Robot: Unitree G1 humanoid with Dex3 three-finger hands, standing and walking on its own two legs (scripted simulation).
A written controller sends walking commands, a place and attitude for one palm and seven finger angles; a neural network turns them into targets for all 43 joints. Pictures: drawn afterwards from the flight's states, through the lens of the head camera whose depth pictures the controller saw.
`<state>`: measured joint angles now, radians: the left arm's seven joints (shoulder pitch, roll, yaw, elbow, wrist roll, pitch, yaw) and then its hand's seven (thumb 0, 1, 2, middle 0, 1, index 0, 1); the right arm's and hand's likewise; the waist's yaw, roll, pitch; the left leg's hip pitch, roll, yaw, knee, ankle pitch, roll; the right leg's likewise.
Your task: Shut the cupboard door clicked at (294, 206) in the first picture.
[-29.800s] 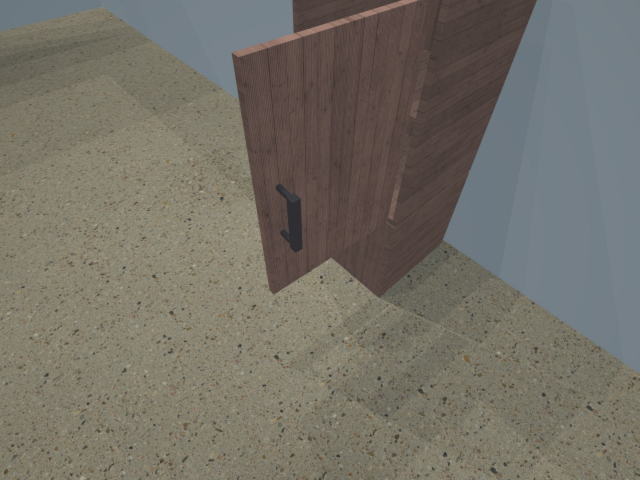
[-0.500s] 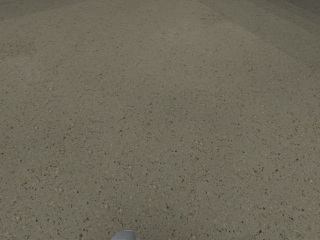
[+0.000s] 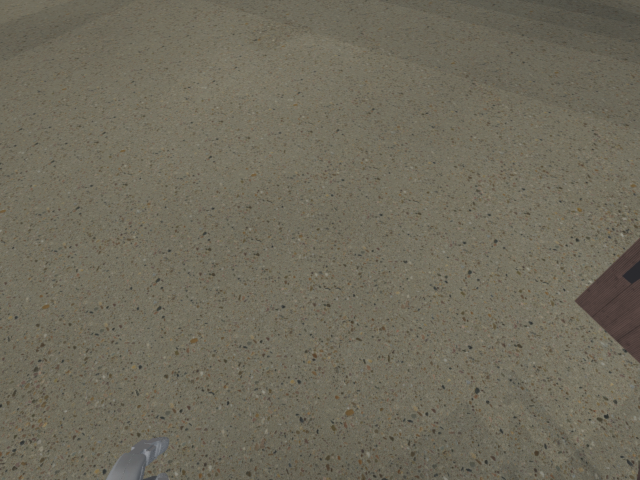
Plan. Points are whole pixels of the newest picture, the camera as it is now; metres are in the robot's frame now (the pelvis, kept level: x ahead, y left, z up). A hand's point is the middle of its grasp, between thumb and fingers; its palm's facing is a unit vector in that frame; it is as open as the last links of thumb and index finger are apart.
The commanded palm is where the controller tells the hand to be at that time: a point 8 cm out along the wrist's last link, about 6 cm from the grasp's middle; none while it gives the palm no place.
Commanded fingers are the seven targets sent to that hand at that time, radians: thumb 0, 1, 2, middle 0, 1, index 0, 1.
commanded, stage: turn to face it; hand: left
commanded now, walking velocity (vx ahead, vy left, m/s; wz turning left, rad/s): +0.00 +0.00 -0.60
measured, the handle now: out of the picture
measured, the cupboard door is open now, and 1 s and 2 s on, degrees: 62 62 62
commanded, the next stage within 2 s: take the last steps up to it in 1.66 s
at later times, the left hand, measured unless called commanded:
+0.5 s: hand out of the picture +0.12 +0.20 -0.17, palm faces -0.18 -0.96 -0.22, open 7.3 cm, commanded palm none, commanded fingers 0.00 0.90 0.90 -0.20 -0.30 -0.20 -0.30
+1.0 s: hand (281, 410) +0.23 +0.08 -0.13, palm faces -0.53 -0.79 -0.31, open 7.3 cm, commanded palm none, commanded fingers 0.00 0.90 0.90 -0.20 -0.30 -0.20 -0.30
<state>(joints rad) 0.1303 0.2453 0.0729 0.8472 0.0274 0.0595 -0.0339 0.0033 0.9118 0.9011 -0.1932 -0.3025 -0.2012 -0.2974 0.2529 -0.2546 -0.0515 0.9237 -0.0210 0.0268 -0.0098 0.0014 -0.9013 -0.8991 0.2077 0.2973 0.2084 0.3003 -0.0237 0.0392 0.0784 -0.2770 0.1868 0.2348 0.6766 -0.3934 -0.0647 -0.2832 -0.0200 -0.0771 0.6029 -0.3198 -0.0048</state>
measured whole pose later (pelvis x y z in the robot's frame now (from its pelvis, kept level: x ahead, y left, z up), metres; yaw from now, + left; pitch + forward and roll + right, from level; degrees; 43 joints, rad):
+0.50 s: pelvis +0.03 +0.01 +0.01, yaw -15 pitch +2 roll +0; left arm 0.26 0.23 0.07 0.92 0.01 0.07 0.00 0.00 0.91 0.90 -0.20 -0.30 -0.21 -0.30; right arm 0.12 -0.20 -0.02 0.86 -0.01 0.01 -0.02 0.00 -0.91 -0.90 0.20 0.30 0.20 0.30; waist 0.03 -0.04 0.05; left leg -0.31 0.02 0.02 0.54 -0.26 -0.03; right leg -0.34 0.09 0.14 0.65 -0.38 -0.02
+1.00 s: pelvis +0.02 -0.04 +0.01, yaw -33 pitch +1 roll +1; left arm 0.15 0.22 0.05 0.85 0.02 0.04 0.00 0.00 0.91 0.90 -0.20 -0.30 -0.20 -0.30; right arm 0.20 -0.29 -0.06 0.92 -0.01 0.07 -0.02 0.01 -0.91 -0.90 0.20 0.30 0.20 0.30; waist -0.02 0.05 0.09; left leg -0.47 0.09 0.06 1.13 -0.47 -0.09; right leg -0.29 0.01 -0.02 0.57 -0.29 -0.04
